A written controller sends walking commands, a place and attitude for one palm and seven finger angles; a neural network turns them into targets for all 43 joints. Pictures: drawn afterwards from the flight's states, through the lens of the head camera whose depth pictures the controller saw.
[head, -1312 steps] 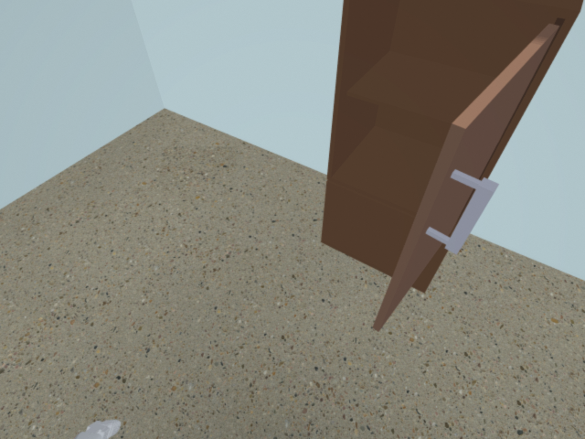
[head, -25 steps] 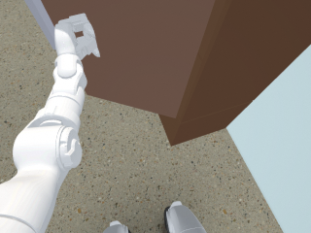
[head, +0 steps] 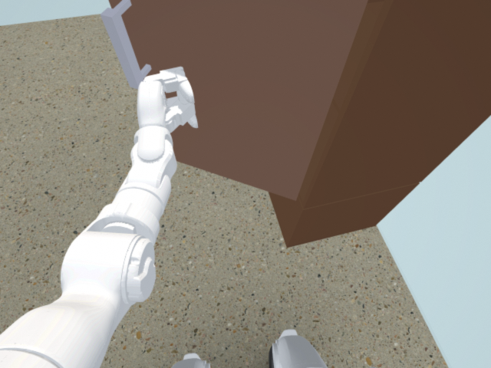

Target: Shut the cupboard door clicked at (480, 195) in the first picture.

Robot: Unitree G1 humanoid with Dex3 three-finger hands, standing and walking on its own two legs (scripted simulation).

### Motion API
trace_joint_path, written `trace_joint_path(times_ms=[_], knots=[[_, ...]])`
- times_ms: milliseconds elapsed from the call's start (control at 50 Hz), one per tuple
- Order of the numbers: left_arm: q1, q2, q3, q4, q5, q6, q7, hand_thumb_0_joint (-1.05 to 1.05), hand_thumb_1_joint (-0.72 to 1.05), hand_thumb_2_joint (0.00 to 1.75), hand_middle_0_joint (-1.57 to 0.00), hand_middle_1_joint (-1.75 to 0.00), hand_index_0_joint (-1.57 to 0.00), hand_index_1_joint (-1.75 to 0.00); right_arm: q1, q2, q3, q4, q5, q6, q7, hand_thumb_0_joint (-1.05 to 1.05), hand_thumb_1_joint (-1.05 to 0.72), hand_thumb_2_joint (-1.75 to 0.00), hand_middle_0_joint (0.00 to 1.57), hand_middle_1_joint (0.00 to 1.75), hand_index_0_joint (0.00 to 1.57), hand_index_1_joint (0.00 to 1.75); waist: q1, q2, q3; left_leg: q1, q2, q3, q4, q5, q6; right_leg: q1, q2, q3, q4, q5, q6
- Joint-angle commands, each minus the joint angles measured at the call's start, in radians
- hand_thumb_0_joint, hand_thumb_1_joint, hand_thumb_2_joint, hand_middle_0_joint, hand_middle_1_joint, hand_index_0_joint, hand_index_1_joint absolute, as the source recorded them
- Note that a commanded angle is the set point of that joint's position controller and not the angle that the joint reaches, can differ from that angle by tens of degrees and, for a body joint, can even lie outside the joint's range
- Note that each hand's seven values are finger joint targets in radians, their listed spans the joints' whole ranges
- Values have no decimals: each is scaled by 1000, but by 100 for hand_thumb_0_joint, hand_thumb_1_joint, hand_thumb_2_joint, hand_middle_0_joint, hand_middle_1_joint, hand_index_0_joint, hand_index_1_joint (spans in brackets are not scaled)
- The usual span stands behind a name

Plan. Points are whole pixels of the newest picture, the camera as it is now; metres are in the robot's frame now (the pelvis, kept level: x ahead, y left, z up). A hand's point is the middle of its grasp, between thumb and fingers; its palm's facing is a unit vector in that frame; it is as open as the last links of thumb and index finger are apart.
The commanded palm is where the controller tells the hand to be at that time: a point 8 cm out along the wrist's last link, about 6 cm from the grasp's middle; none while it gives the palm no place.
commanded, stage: draw the hand back to the body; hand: left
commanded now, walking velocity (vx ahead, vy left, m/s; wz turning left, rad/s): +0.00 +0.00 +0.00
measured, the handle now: (131, 46) +0.68 +0.15 +0.10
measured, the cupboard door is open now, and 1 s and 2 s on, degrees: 55 55 55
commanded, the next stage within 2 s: step back with the hand held close in 1.58 s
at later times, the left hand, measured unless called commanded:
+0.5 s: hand (116, 161) +0.38 +0.13 +0.15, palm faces +0.02 -1.00 -0.03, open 3.1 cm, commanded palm +0.33 +0.19 +0.15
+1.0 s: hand out of the picture +0.26 +0.23 +0.19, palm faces +0.36 -0.88 -0.32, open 4.6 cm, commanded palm +0.20 +0.27 +0.20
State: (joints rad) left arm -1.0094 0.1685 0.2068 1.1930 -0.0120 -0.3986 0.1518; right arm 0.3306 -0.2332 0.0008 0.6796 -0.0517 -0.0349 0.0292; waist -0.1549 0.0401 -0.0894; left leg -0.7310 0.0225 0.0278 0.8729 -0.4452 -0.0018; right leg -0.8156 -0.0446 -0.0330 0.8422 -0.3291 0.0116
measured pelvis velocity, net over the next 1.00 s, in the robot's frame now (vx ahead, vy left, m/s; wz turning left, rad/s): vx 0.02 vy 0.00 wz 0.01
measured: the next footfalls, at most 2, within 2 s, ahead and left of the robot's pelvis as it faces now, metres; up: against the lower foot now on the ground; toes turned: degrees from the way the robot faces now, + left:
none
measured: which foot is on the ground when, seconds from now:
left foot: down 0.00-1.00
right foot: down 0.00-1.00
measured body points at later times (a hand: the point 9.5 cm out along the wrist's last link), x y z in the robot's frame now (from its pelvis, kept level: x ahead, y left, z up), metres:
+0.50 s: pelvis +0.00 -0.01 +0.03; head +0.01 -0.03 +0.48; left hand +0.37 +0.18 +0.15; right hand +0.13 -0.27 -0.07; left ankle -0.02 +0.12 -0.69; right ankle +0.04 -0.13 -0.69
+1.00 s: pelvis +0.02 +0.00 +0.05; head +0.00 -0.03 +0.50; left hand +0.23 +0.28 +0.21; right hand +0.21 -0.20 -0.04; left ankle -0.02 +0.12 -0.69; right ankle +0.04 -0.13 -0.69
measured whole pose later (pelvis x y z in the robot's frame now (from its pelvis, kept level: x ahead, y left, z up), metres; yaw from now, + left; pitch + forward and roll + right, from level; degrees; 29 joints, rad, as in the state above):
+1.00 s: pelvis +0.02 +0.00 +0.05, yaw +1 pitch -4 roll +0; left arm 0.24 0.28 0.19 -0.19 -0.05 -0.08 0.10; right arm 0.19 -0.20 0.05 0.62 0.00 -0.05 -0.08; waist 0.06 0.08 0.02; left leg -0.05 0.01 0.02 0.39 -0.28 0.00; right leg -0.14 -0.04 -0.05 0.40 -0.19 0.02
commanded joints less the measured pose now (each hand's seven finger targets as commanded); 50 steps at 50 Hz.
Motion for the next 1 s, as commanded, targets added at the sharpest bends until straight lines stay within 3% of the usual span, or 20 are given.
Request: trace_joint_path(times_ms=[0, 40, 100, 140, 200, 240, 280, 340, 380, 440, 480, 500, 540, 600, 660, 740, 780, 840, 900, 980], knots=[[-439, 190, 46, -207, 5, -81, -5, 0, 90, 90, -130, -150, -130, -150, 172, -167, -63, -55, -1, -28, -8, 0, -90, -90, 20, 30, 20, 30, -11, -41, -474, 154, -40, -19, -97, 314, 0, 342, 59, -7, -61, 348, -24], [-300, 255, 108, -262, -7, -81, -26, 0, 90, 90, -130, -150, -130, -150, 170, -169, -64, -91, 4, -22, -10, 0, -90, -90, 20, 30, 20, 30, 44, -53, -548, 170, -42, -6, -113, 373, 1, 450, 62, -3, -59, 417, -28], [-134, 215, 71, -407, -30, -45, -72, 0, 90, 90, -130, -150, -130, -150, 141, -154, -65, -138, 28, -13, -12, 0, -90, -90, 20, 30, 20, 30, 79, -87, -533, 173, -37, 16, -149, 399, 6, 545, 65, 2, -92, 485, -28], [-59, 176, 37, -507, -58, -11, -97, 0, 90, 90, -130, -150, -130, -150, 120, -152, -69, -159, 46, -11, -20, 0, -90, -90, 20, 30, 20, 30, 83, -98, -492, 203, -33, 22, -179, 393, 10, 571, 70, -2, -124, 480, -28], [-30, 195, 39, -648, -99, 32, -118, 0, 90, 90, -130, -150, -130, -150, 74, -151, -67, -162, 65, -14, -41, 0, -90, -90, 20, 30, 20, 30, 82, -139, -412, 221, -32, 29, -228, 299, 16, 599, 69, 5, -189, 401, -17], [-33, 172, -2, -773, -111, 36, -131, 0, 90, 90, -130, -150, -130, -150, 40, -142, -63, -168, 73, -29, -57, 0, -90, -90, 20, 30, 20, 30, 80, -78, -380, 284, -31, 28, -250, 286, 18, 587, 69, 1, -212, 358, -19], [47, 177, -8, -814, -114, 47, -146, 0, 90, 90, -130, -150, -130, -150, 14, -136, -60, -157, 76, -44, -65, 0, -90, -90, 20, 30, 20, 30, 99, -30, -355, 326, -28, 23, -271, 292, 15, 584, 68, -4, -223, 345, -24], [176, 145, -45, -884, -130, 76, -181, 0, 90, 90, -130, -150, -130, -150, -33, -129, -52, -166, 88, -64, -74, 0, -90, -90, 20, 30, 20, 30, 115, -12, -300, 358, -31, 22, -299, 284, 15, 596, 63, -7, -251, 317, -26], [263, 159, -33, -871, -151, 121, -203, 0, 90, 90, -130, -150, -130, -150, -72, -132, -43, -168, 97, -70, -81, 0, -90, -90, 20, 30, 20, 30, 124, -69, -226, 348, -29, 20, -323, 232, 16, 586, 57, -8, -283, 254, -20], [323, 168, -35, -960, -171, 171, -231, 0, 90, 90, -122, -141, -122, -141, -130, -129, -30, -193, 106, -78, -92, 0, -90, -90, 20, 30, 20, 30, 145, -41, -183, 377, -33, 17, -351, 204, 16, 601, 47, -3, -312, 196, -24], [375, 184, -17, -1018, -188, 199, -248, 0, 90, 90, -116, -135, -116, -135, -166, -125, -21, -208, 109, -85, -98, 0, -90, -90, 20, 30, 20, 30, 157, -70, -166, 391, -34, 13, -364, 198, 18, 615, 43, -4, -324, 181, -20], [384, 236, -66, -1155, -89, 180, -174, 0, 90, 90, -113, -132, -113, -132, -189, -104, -27, -221, 99, -71, -112, 0, -90, -90, 20, 30, 20, 30, 145, -72, -160, 430, -31, 33, -406, 218, 22, 652, 23, 30, -374, 157, -15], [498, 207, -75, -1195, -67, 199, -113, 0, 90, 90, -108, -126, -108, -126, -204, -105, -21, -217, 93, -61, -123, 0, -90, -90, 20, 30, 20, 30, 150, -66, -125, 466, -27, 22, -436, 236, 21, 676, 27, 12, -401, 159, -18], [592, 211, -64, -1260, -49, 221, -81, 0, 90, 90, -100, -117, -100, -117, -227, -95, -10, -217, 86, -51, -128, 0, -90, -90, 20, 30, 20, 30, 158, -76, -92, 517, -19, 21, -476, 284, 19, 714, 31, -3, -422, 207, -18], [670, 212, -64, -1344, -39, 233, -68, 0, 90, 90, -92, -108, -92, -108, -245, -90, -1, -219, 80, -52, -128, 0, -90, -90, 20, 30, 20, 30, 164, -13, -61, 560, -16, 18, -512, 310, 15, 738, 33, -10, -449, 222, -22], [820, 238, -23, -1426, -36, 253, -57, 0, 90, 90, -81, -96, -81, -96, -253, -90, 2, -220, 67, -54, -127, 0, -90, -90, 20, 30, 20, 30, 181, -18, -53, 587, -18, 17, -534, 366, 15, 790, 36, -16, -470, 274, -22], [848, 239, -15, -1500, -31, 254, -54, 0, 90, 90, -75, -90, -75, -90, -268, -81, 8, -225, 66, -57, -125, 0, -90, -90, 20, 30, 20, 30, 182, 26, -47, 602, -19, 17, -538, 384, 9, 795, 37, -19, -471, 285, -23], [951, 268, 31, -1530, -32, 261, -46, 0, 90, 90, -67, -81, -67, -81, -270, -84, 5, -221, 59, -60, -125, 0, -90, -90, 20, 30, 20, 30, 191, 5, -20, 594, -18, 13, -549, 386, 8, 808, 38, -22, -483, 275, -21], [1027, 285, 74, -1609, -30, 256, -38, 0, 90, 90, -58, -72, -58, -72, -272, -77, 3, -223, 56, -68, -123, 0, -90, -90, 20, 30, 20, 30, 199, 15, -48, 611, -17, 15, -538, 437, 6, 823, 39, -25, -469, 318, -20], [1155, 309, 132, -1668, -33, 255, -33, 0, 90, 90, -47, -60, -47, -60, -269, -79, -4, -220, 53, -79, -121, 0, -90, -90, 20, 30, 20, 30, 209, -8, -34, 604, -12, 11, -532, 486, 3, 828, 37, -29, -462, 346, -16]])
